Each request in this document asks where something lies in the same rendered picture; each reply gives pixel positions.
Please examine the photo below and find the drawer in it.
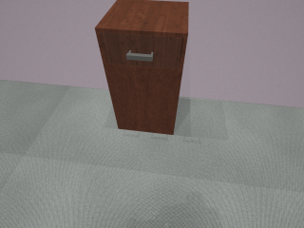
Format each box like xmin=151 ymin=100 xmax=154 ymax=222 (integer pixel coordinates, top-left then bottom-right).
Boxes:
xmin=101 ymin=32 xmax=182 ymax=69

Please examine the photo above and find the cabinet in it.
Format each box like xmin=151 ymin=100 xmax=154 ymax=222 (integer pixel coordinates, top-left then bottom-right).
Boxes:
xmin=95 ymin=0 xmax=189 ymax=135

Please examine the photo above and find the handle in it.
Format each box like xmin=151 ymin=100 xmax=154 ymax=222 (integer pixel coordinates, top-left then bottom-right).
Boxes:
xmin=126 ymin=50 xmax=154 ymax=62

